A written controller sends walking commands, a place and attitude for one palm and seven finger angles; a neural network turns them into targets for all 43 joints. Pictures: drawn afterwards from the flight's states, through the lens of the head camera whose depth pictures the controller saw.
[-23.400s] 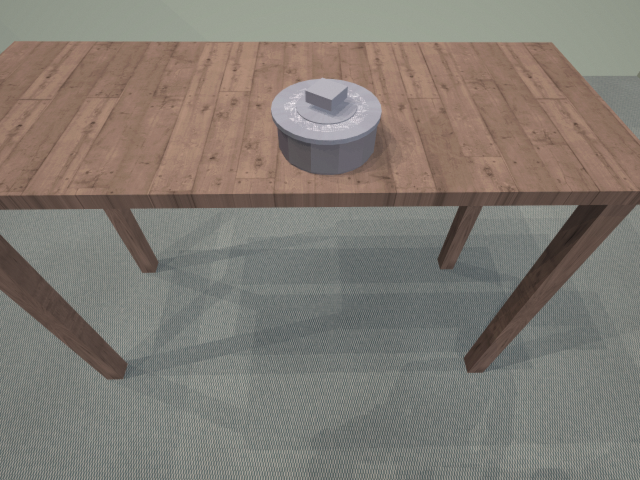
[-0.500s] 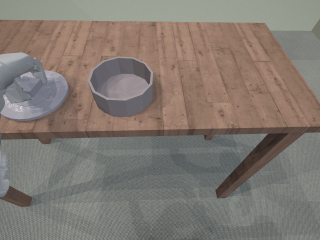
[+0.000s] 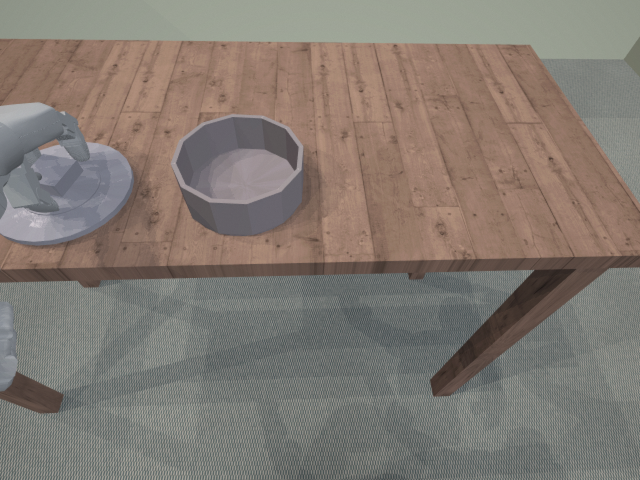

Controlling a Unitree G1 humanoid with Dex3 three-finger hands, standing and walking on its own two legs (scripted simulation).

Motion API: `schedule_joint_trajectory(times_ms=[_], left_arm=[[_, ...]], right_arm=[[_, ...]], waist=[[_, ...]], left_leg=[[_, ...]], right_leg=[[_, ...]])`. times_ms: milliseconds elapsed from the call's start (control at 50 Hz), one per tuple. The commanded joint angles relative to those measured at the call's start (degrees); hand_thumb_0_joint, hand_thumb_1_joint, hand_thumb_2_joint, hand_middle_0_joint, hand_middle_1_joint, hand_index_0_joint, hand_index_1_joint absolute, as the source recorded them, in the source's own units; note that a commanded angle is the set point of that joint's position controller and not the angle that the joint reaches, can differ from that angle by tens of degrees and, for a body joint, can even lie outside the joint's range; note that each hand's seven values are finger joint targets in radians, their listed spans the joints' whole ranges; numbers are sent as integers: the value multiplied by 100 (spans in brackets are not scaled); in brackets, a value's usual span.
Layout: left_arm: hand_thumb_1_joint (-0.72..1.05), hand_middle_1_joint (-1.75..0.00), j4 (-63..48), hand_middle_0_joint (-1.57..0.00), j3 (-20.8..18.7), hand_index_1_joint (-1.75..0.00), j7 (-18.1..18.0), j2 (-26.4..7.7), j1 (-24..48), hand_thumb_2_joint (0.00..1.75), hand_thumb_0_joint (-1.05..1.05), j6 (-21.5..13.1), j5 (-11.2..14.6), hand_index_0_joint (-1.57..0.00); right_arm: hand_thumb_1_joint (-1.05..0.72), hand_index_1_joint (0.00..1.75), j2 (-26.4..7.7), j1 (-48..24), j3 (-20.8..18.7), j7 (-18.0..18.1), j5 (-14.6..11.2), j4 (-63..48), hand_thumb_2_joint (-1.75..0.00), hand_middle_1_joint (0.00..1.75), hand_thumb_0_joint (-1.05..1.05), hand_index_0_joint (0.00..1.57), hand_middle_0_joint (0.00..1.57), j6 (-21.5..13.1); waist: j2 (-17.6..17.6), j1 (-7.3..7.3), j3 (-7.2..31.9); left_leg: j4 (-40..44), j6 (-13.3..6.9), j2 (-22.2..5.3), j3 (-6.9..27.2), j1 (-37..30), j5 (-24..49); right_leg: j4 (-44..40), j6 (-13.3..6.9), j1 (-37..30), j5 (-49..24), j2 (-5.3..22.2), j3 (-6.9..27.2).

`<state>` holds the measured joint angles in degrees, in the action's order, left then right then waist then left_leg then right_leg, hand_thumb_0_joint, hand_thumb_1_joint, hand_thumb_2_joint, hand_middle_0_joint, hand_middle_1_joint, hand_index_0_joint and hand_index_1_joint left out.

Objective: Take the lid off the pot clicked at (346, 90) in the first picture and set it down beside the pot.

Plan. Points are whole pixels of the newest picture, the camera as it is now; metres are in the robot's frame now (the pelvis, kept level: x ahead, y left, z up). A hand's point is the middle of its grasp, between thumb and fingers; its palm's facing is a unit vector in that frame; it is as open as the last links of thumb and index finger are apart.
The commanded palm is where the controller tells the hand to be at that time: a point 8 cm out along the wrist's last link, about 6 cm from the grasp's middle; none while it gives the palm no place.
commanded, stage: open the fingers wide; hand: left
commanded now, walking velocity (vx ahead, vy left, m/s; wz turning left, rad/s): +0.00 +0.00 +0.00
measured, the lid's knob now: (52, 175) +0.47 +0.32 +0.11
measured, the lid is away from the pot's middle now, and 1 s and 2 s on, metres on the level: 0.23 0.23 0.23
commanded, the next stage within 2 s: raise the empty hand in 0.24 s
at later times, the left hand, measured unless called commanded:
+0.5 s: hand (23, 168) +0.45 +0.33 +0.14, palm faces -0.36 -0.08 -0.93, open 11.1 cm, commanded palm +0.45 +0.32 +0.21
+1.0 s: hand out of the picture +0.45 +0.33 +0.20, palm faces -0.30 -0.08 -0.95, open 11.1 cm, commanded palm +0.45 +0.33 +0.26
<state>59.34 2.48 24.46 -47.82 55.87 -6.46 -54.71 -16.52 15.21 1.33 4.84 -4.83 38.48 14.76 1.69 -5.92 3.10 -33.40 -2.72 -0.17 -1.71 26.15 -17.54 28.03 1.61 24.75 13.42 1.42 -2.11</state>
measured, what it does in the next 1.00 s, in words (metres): stands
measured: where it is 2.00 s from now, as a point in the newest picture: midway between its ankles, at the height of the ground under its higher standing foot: outside the picture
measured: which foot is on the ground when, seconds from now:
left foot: down 0.00-1.00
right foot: down 0.00-1.00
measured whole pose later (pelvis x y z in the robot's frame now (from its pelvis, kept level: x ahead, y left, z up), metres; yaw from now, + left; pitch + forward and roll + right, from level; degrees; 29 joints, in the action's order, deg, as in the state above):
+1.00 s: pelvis +0.00 +0.00 +0.00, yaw +1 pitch +9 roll -2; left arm 57.4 4.4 27.9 -49.2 62.8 -1.7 -54.8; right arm -16.4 14.3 2.1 4.0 -5.0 37.9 14.3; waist 1.9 -5.6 3.1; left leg -30.2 -3.1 0.7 -1.4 22.9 -16.0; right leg 24.9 1.7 21.3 12.1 2.1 -2.3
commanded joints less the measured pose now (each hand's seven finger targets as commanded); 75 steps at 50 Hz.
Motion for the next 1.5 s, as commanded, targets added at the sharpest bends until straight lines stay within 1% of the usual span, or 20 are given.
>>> schedule_joint_trajectory(times_ms=[0,100,120,200,260,380,440,460,500,600,740,920,980,1020,1080,1140,1180,1380,1420,1480], left_arm=[[-11,-68,-1109,-44,-680,-68,-279,-1962,2615,84,0,-47,25,-44],[-11,-68,-1303,-45,-688,-68,-290,-2009,2684,85,0,-64,-14,-45],[-11,-68,-1006,-45,-503,-68,-260,-1730,2476,85,0,-43,-5,-45],[-11,-67,-1328,-45,-814,-67,-246,-2101,2548,85,0,-85,39,-45],[-11,-67,-892,-45,-722,-67,-219,-1990,2339,86,0,-38,43,-45],[-11,-66,-1794,-45,-649,-66,-237,-1926,2774,86,0,-125,64,-45],[-11,-66,-1310,-45,-766,-66,-204,-1938,2465,86,0,-31,126,-45],[-11,-66,-1155,-45,-457,-66,-165,-1619,2569,86,0,25,129,-45],[-11,-66,-1591,-45,-575,-66,-196,-1866,2913,86,0,56,64,-45],[-11,-66,-1258,-45,-584,-66,-128,-1896,2854,86,0,182,65,-45],[-11,-66,-1311,-45,-241,-66,28,-1558,3036,86,0,336,67,-45],[-11,-66,-1329,-45,-361,-66,85,-1856,3519,86,0,470,-15,-45],[-11,-66,-1090,-45,-87,-66,149,-1575,3454,86,0,549,4,-45],[-11,-66,-1211,-45,-322,-66,126,-1918,3731,86,0,555,-69,-45],[-11,-66,-1160,-45,-138,-66,173,-1734,3736,86,0,604,-59,-45],[-11,-66,-953,-45,-283,-66,190,-2031,3925,86,0,654,-128,-45],[-11,-66,-1317,-45,-158,-66,193,-1915,4095,86,0,638,-118,-45],[-11,-66,-1316,-45,-162,-66,305,-1864,3864,86,0,870,-131,-45],[-11,-66,-991,-45,-367,-66,317,-2137,3784,86,0,926,-187,-45],[-11,-66,-1304,-45,-10,-66,358,-1887,4309,86,0,960,-179,-45]], right_arm=[[-90,30,-960,255,-295,55,28,-506,-90,30,0,20,20,-134],[-90,30,-945,208,-303,57,21,-540,-90,30,0,20,20,-131],[-90,30,-925,236,-306,60,24,-527,-90,30,0,20,20,-140],[-90,30,-962,229,-316,33,24,-551,-90,30,0,20,20,-108],[-90,30,-957,225,-305,44,14,-531,-90,30,0,20,20,-87],[-90,30,-925,139,-335,34,14,-611,-90,30,0,20,20,-127],[-90,30,-927,187,-315,8,28,-533,-90,30,0,20,20,-113],[-90,30,-920,151,-301,13,9,-523,-90,30,0,20,20,-104],[-90,30,-950,113,-305,-19,-3,-551,-90,30,0,20,20,-112],[-90,30,-934,106,-261,-8,3,-553,-90,30,0,20,20,-135],[-90,30,-916,-1,-250,-40,2,-608,-90,30,0,20,20,-143],[-90,30,-943,14,-229,-35,-2,-585,-90,30,0,20,20,-179],[-90,30,-956,0,-224,-36,-41,-594,-90,30,0,20,20,-197],[-90,30,-956,31,-218,-35,-13,-571,-90,30,0,20,20,-199],[-90,30,-960,40,-222,-32,-34,-578,-90,30,0,20,20,-242],[-90,30,-980,81,-198,-17,-17,-516,-90,30,0,20,20,-215],[-90,30,-972,12,-202,-18,-43,-578,-90,30,0,20,20,-249],[-90,30,-972,25,-219,-93,-38,-582,-90,30,0,20,20,-262],[-90,30,-973,52,-189,-84,-17,-552,-90,30,0,20,20,-226],[-90,30,-981,-48,-181,-73,-55,-584,-90,30,0,20,20,-219]], waist=[[572,11,2314],[802,31,2431],[607,-17,2271],[621,47,2471],[375,12,2122],[1078,-5,2603],[666,10,2254],[533,-47,2010],[828,27,2208],[484,31,2163],[507,-13,2025],[522,14,2124],[569,-14,1899],[490,22,2121],[702,-11,2064],[381,-1,2056],[758,10,2268],[713,17,2199],[307,48,2093],[682,-14,2142]], left_leg=[[174,-149,167,219,-1491,2731],[171,-140,151,203,-1524,2921],[144,-158,157,201,-1492,2897],[140,-152,133,218,-1564,3077],[177,-169,160,125,-1187,2631],[87,-131,98,295,-2046,3555],[179,-123,99,289,-1736,3151],[241,-135,119,247,-1565,2867],[292,-83,97,311,-1760,2962],[367,-107,132,288,-1588,2819],[456,-116,141,268,-1608,2745],[550,-109,157,285,-1639,2591],[586,-102,153,247,-1602,2535],[590,-126,167,261,-1608,2524],[570,-107,156,258,-1732,2770],[671,-139,177,165,-1417,2256],[619,-119,151,223,-1732,2841],[532,-117,101,253,-1963,3608],[586,-147,120,178,-1648,3135],[654,-124,116,164,-1776,3105]], right_leg=[[-80,-378,-692,-1456,-464,-121],[-62,-374,-745,-1578,-435,-108],[-86,-366,-646,-1533,-452,-131],[-54,-356,-775,-1651,-444,-106],[-94,-348,-799,-1564,-435,-116],[-102,-380,-538,-1590,-452,-135],[-174,-355,-555,-1407,-453,-163],[-218,-363,-513,-1340,-448,-172],[-197,-392,-544,-1275,-445,-163],[-242,-383,-814,-1400,-427,-151],[-334,-377,-819,-1362,-405,-153],[-378,-397,-958,-1318,-396,-138],[-419,-414,-865,-1284,-399,-165],[-399,-398,-1036,-1335,-398,-122],[-431,-410,-941,-1410,-394,-146],[-451,-363,-1187,-1373,-369,-100],[-422,-403,-1137,-1561,-362,-118],[-460,-372,-1074,-1807,-388,-133],[-458,-331,-1268,-1748,-376,-103],[-500,-363,-1181,-1712,-345,-116]])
